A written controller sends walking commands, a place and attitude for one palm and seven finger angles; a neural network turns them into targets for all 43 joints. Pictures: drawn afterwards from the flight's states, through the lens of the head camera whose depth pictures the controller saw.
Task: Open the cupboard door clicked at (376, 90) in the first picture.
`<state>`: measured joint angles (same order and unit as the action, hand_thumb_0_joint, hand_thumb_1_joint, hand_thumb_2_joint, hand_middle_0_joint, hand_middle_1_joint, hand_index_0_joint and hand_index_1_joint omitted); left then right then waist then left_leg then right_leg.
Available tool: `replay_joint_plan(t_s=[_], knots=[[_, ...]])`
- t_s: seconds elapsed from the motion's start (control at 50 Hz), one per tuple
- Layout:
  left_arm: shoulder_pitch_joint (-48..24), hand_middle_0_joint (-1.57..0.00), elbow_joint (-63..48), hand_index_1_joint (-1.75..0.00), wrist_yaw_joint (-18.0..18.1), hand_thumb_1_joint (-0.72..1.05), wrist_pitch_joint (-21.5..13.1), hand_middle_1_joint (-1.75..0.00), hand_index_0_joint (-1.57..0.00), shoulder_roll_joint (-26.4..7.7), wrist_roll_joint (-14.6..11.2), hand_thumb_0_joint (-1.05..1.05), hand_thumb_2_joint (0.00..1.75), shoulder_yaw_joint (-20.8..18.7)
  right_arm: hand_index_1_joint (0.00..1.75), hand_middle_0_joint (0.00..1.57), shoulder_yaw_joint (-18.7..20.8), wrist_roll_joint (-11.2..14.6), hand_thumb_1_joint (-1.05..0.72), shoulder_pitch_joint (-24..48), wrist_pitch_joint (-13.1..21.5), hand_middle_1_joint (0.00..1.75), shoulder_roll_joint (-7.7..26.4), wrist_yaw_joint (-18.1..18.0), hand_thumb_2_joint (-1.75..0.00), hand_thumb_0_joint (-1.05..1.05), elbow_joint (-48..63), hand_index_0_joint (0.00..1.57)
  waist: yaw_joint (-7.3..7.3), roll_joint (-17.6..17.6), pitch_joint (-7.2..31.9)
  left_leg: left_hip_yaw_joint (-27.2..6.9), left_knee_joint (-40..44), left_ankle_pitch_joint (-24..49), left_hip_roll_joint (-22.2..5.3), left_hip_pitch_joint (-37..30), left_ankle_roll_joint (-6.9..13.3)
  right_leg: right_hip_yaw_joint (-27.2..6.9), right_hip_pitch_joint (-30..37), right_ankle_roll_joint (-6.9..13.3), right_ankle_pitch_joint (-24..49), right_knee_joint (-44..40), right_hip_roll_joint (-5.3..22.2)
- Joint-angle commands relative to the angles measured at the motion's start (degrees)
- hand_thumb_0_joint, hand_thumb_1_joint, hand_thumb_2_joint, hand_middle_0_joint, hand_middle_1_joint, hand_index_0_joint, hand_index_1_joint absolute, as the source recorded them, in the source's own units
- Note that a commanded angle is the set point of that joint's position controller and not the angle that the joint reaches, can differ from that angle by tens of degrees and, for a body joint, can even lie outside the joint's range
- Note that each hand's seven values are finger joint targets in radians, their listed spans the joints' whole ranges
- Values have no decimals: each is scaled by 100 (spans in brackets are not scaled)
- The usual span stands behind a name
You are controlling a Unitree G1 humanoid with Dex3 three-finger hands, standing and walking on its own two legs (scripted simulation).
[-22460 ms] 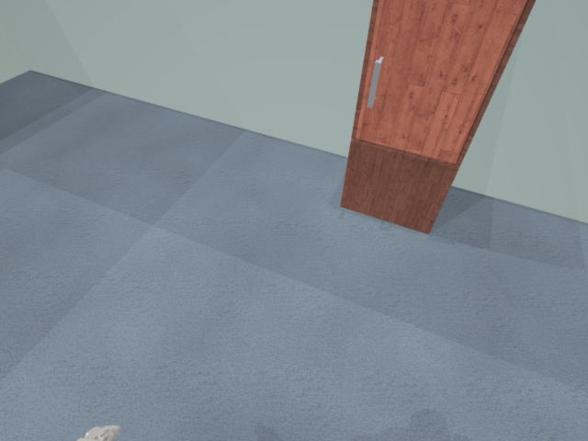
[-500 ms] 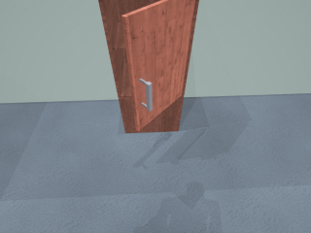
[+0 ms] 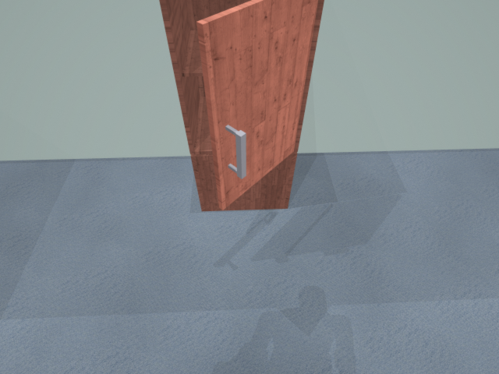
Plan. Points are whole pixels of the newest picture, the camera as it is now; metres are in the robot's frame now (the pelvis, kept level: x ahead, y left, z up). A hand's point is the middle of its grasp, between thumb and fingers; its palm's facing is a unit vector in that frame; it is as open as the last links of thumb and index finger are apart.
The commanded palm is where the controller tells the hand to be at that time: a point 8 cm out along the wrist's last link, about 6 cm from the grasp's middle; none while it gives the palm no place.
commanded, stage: look to check the result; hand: left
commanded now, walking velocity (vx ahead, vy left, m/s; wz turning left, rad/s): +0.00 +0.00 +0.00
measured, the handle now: (235, 152) +0.67 +0.07 -0.10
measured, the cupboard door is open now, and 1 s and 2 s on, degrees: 45 45 45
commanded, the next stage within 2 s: walk to a spot facing it in 0.16 s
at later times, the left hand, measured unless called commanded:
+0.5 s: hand out of the picture +0.04 +0.19 -0.18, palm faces -0.03 -0.97 -0.23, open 7.4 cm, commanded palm none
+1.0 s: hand out of the picture +0.09 +0.13 -0.16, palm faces -0.27 -0.92 -0.27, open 7.4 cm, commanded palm none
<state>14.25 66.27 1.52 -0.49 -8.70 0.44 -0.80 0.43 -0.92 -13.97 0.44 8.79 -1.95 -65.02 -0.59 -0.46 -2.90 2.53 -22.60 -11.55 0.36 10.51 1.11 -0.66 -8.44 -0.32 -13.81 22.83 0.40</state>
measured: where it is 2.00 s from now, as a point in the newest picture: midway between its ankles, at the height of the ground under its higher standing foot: outside the picture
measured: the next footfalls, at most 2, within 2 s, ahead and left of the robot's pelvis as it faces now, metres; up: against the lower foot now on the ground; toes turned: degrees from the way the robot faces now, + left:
left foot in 1.20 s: +0.11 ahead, +0.08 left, +0.00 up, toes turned -32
right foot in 1.54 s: -0.02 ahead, -0.16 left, +0.00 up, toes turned -46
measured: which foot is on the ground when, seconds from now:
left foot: down 0.00-0.66, up 0.68-1.00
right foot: down 0.00-1.00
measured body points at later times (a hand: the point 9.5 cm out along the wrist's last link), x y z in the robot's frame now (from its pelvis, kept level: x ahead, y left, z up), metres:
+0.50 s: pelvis +0.00 +0.00 -0.01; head +0.04 -0.01 +0.44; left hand +0.04 +0.24 -0.16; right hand +0.02 -0.24 -0.16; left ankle +0.01 +0.11 -0.74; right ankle -0.02 -0.12 -0.74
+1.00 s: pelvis +0.00 -0.05 +0.00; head +0.06 -0.09 +0.45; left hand +0.11 +0.18 -0.14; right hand +0.05 -0.33 -0.15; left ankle +0.04 +0.12 -0.67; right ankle -0.03 -0.12 -0.74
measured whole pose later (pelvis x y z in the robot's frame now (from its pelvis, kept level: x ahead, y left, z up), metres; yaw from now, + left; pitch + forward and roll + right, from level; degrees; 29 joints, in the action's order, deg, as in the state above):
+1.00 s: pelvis +0.00 -0.05 +0.00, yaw -22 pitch +2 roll +2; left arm 14.7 55.5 0.8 1.5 -10.1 1.1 -4.5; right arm 3.8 -0.3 -2.2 -3.1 12.8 -2.2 -52.3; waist 2.3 0.1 -5.8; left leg -2.2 -57.3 -22.9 -1.4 27.0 -3.8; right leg -9.7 -14.3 4.3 -12.5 25.5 -5.7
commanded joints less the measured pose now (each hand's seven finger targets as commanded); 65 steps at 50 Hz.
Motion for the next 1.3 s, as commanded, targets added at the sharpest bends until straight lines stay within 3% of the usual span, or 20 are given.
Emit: replay_joint_plan(t_s=[0.0,0.34,0.46,0.52,0.58,0.62,0.64,0.66,0.7,0.8,0.92,1.02,1.08,1.12,1.14,1.16,1.18,1.22,1.24,1.28], knots=[[266,-20,-175,-30,51,90,-56,-30,-20,-726,24,0,90,-101,30,20,121,-7,-90,-335,55,30,644,-28,-90,0,104,20,1,4,27,-533,394,739,-638,-291,59,-351,-251,215,750,-408,500],[51,-20,-359,-30,28,90,50,-30,-20,-895,24,0,90,-228,30,20,200,-15,-90,-275,-37,30,747,-69,-90,0,168,20,-20,1,32,-282,52,928,-758,-485,-4,-496,-471,236,1368,-137,492],[-159,-20,-847,-30,-96,90,235,-30,-20,-941,81,0,90,-409,30,20,443,-50,-90,-148,-145,30,1192,-114,-90,0,602,20,-35,-560,15,-656,286,174,-1465,-394,334,-368,-1293,187,498,1061,35],[-213,-20,-1072,-30,-144,90,312,-30,-20,-798,87,0,90,-463,30,20,503,-85,-90,-43,-114,30,1316,-109,-90,0,781,20,-3,-1023,91,-958,623,504,-2258,-278,881,-41,-1618,98,-1460,2715,-4],[-24,-20,-1156,-30,-202,90,306,-30,-20,-738,100,0,90,-498,30,20,500,-130,-90,335,-90,30,1291,-104,-90,0,983,20,208,-906,133,-380,167,1173,-2205,137,734,4,-1103,130,-1338,2319,189],[623,-20,-1014,-30,-206,90,242,-30,-20,-858,118,0,90,-551,30,20,519,-67,-90,621,-128,30,1304,-94,-90,0,1132,20,540,16,383,243,-1063,785,-1627,421,239,-67,-248,162,265,747,150],[759,-20,-1003,-30,-135,90,170,-30,-20,-1402,197,0,90,-640,30,20,506,10,-90,587,-167,30,971,-81,-90,0,1270,20,551,1752,394,775,-2341,-993,-695,1294,-219,-1818,134,444,1476,-421,1163],[793,-20,-1017,-30,-59,90,160,-30,-20,-1739,146,0,90,-691,30,20,454,17,-90,743,-205,30,820,-42,-90,0,1436,20,620,2331,178,390,-3582,-2541,-127,2052,-347,-2918,230,829,2867,-643,1911],[403,-20,-1178,-30,8,90,172,-30,-20,-1466,95,0,90,-669,30,20,487,21,-90,775,-267,30,900,-8,-90,0,1385,20,369,1293,72,-343,-4365,-1930,-387,2279,-307,-2599,-30,1205,1753,-552,1587],[386,-20,-1288,-30,61,90,74,-30,-20,-1301,64,0,90,-631,30,20,432,32,-90,901,-258,30,753,-10,-90,0,1443,20,274,433,713,-452,-4080,-1225,-334,2281,-482,-2137,818,1056,3400,30,1114],[479,-20,-1350,-30,36,90,119,-30,-20,-1345,102,0,90,-647,30,20,436,58,-90,1116,-259,30,785,-43,-90,0,1644,20,328,893,579,-497,-3582,-1158,-223,2204,-522,-2353,749,1010,3130,-72,946],[370,-20,-1494,-30,10,90,147,-30,-20,-1437,142,0,90,-689,30,20,432,89,-90,1294,-186,30,766,-45,-90,0,1840,20,373,823,526,-505,-2667,-1382,-70,1741,-461,-2805,420,1175,3011,-8,907],[141,-20,-1603,-30,-11,90,168,-30,-20,-1519,121,0,90,-713,30,20,423,123,-90,1024,-137,30,764,-60,-90,0,1848,20,220,800,632,-498,-1820,-1146,33,1153,-394,-2866,129,1057,3059,141,770],[-159,-20,-1681,-30,-12,90,181,-30,-20,-1442,90,0,90,-689,30,20,438,138,-90,525,-86,30,871,-83,-90,0,1719,20,-39,722,784,-560,-615,-382,-39,16,-370,-2708,-567,703,2461,431,494],[-265,-20,-1776,-30,-28,90,190,-30,-20,-1300,43,0,90,-652,30,20,476,110,-90,194,-28,30,1096,-117,-90,0,1651,20,-200,200,865,-905,98,-63,-530,-922,-216,-2262,-1325,436,1545,799,105],[-113,-20,-1877,-30,-95,90,194,-30,-20,-974,-25,0,90,-589,30,20,557,16,-90,81,32,30,1658,-133,-90,0,1679,20,-173,-1404,982,-2478,678,375,-2098,-1630,307,-1309,-2433,81,-1011,1850,-690],[-363,-20,-1950,-30,-141,90,181,-30,-20,-1088,42,0,90,-570,30,20,568,-32,-90,-52,-11,30,1846,-157,-90,0,1724,20,-215,-1481,660,-3049,718,1222,-2950,-1081,896,-577,-2643,-159,-2248,3152,-542],[-279,-20,-2034,-30,-245,90,176,-30,-20,-1139,130,0,90,-610,30,20,447,-119,-90,321,-7,30,1569,-165,-90,0,1950,20,57,-470,227,-2425,615,1617,-2702,-77,1139,-391,-2540,-285,-1789,4335,-186],[-322,-20,-1866,-30,-262,90,206,-30,-20,-1123,166,0,90,-645,30,20,391,-134,-90,358,16,30,1409,-156,-90,0,1868,20,127,-1092,221,-1913,425,2410,-2220,-87,901,-431,-2576,-322,-1588,4537,-173],[-316,-20,-1886,-30,-315,90,252,-30,-20,-1046,94,0,90,-588,30,20,351,-124,-90,331,22,30,1280,-146,-90,0,1877,20,159,-1262,356,-865,78,3314,-1773,-418,659,-195,-2553,-334,-1348,4442,-59]])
